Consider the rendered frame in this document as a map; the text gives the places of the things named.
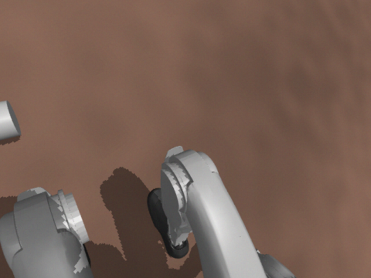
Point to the right robot hand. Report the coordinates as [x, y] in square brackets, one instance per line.
[273, 268]

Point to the bottle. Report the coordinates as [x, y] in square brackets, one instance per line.
[9, 126]

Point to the right robot foot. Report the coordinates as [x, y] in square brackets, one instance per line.
[159, 219]

